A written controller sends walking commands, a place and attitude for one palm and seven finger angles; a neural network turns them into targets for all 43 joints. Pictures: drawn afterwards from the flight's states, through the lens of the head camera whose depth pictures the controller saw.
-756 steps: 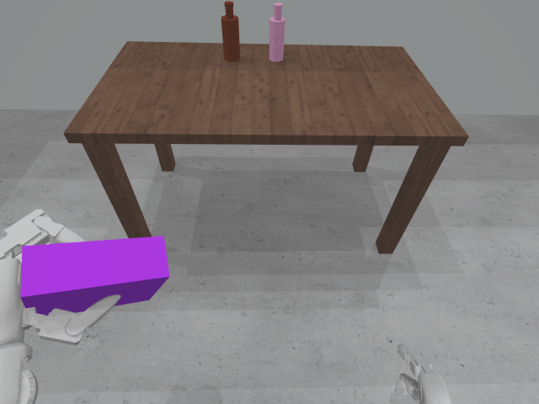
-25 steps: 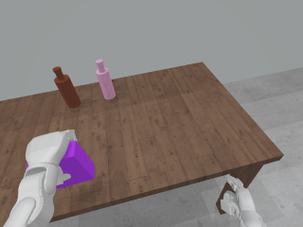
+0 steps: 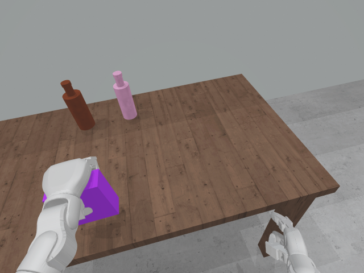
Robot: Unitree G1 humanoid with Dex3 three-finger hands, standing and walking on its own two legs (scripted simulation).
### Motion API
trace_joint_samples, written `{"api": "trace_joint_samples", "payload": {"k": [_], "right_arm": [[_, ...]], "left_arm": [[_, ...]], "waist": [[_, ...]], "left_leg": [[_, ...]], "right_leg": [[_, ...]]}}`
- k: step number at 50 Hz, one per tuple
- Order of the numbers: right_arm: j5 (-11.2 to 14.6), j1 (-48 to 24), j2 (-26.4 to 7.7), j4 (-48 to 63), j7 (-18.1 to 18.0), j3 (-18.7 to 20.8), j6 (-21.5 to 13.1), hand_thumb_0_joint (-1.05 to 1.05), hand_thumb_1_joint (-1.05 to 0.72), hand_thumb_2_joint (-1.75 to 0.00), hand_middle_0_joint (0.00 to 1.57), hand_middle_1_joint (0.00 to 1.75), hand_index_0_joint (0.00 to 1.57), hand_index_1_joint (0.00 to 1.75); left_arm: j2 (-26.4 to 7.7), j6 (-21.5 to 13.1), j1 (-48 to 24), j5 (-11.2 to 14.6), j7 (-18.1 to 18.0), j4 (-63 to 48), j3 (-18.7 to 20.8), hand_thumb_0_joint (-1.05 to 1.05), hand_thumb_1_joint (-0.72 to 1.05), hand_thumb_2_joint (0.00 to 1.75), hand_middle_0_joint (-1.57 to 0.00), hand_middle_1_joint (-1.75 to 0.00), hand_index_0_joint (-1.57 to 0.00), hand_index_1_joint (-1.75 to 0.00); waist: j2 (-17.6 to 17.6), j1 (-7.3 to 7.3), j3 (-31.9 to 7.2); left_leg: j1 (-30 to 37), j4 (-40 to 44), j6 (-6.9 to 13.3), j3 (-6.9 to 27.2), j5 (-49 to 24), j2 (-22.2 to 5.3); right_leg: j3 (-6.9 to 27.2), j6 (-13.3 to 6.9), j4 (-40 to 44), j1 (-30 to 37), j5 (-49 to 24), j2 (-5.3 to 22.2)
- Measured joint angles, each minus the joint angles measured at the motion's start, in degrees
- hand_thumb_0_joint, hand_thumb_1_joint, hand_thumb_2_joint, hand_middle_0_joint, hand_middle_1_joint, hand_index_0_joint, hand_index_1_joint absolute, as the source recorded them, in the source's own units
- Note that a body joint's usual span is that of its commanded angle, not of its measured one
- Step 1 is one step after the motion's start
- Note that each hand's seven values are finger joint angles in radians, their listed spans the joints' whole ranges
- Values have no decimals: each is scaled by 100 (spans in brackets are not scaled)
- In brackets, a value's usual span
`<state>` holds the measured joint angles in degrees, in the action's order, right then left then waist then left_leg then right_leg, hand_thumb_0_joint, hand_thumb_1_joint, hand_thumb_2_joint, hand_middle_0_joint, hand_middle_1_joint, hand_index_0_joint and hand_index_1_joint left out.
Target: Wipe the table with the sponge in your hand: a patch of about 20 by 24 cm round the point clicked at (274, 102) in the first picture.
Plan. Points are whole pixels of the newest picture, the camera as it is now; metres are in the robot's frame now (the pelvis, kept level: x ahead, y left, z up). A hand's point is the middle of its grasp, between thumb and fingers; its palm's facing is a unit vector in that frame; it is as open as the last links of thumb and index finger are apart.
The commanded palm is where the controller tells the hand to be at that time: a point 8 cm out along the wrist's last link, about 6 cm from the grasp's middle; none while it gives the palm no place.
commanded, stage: move the sponge above the wiping area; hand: left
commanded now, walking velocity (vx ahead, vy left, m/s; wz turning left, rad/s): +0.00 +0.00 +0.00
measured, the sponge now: (89, 203) +0.24 +0.28 +0.01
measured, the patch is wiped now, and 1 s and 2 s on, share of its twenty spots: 0.00 0.00 0.00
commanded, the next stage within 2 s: lower the sponge onto the table in 1.48 s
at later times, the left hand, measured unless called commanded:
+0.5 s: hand (84, 194) +0.24 +0.28 +0.04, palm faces -0.04 -0.08 -1.00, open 9.1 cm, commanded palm +0.23 +0.27 +0.10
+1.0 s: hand (94, 191) +0.26 +0.27 +0.03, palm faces -0.06 -0.08 -1.00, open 9.1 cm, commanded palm +0.24 +0.26 +0.09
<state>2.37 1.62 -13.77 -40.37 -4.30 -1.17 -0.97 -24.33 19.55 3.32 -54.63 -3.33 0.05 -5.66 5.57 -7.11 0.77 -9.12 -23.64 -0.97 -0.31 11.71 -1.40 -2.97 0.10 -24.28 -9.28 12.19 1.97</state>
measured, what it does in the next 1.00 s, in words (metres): stands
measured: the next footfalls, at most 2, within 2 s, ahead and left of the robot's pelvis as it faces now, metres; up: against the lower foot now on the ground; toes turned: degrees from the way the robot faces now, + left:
none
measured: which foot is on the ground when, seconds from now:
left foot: down 0.00-1.00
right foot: down 0.00-1.00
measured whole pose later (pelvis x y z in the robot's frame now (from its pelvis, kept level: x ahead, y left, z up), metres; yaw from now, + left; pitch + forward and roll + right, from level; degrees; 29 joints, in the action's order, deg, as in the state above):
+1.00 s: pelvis +0.00 +0.00 +0.00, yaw +0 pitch +0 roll +0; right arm 2.7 3.4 -13.9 -41.4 -4.3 0.5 -1.4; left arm -21.2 17.4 -1.2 -56.9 -8.2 11.6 -7.5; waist 4.5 -6.3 -0.9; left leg -12.9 -26.1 -1.1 -0.2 12.9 -1.6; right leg -2.9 0.0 -26.5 -12.9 13.2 1.8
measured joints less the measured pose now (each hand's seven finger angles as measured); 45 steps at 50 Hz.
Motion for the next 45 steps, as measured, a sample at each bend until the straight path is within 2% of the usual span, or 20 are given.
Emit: {"api": "trace_joint_samples", "payload": {"k": [7, 15, 45], "right_arm": [[1, 40, -49, 28, 4, 34, -16, 2, -90, -90, 20, 30, 20, 30], [-19, 102, -77, 8, 13, 114, -42, 2, -90, -90, 20, 30, 20, 30], [27, 179, -28, -71, 8, 162, -49, 2, -90, -90, 20, 30, 20, 30]], "left_arm": [[-15, -46, 22, -3, 56, 104, 41, -1, -43, 106, -83, -142, -84, -142], [51, -233, 177, -41, -74, 99, 54, -1, -43, 106, -83, -142, -84, -142], [287, -184, -309, -201, -412, 956, -165, -1, -43, 106, -83, -142, -84, -142]], "waist": [[4, 15, -15], [-8, -10, -46], [-80, 62, -145]], "left_leg": [[-32, -36, -13, 17, 33, -22], [-71, -70, -21, 6, 69, -37], [-312, -202, -4, 9, 102, -12]], "right_leg": [[-15, -13, -11, -16, 24, -22], [0, -19, -42, -61, 51, -37], [12, -4, -174, -301, 84, -13]]}}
